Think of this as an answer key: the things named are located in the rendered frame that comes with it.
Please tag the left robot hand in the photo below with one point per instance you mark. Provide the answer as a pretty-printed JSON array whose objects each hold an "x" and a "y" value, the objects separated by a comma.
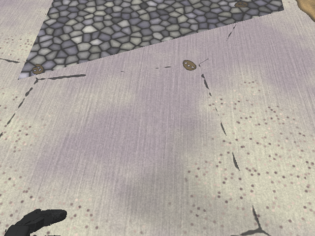
[{"x": 35, "y": 220}]

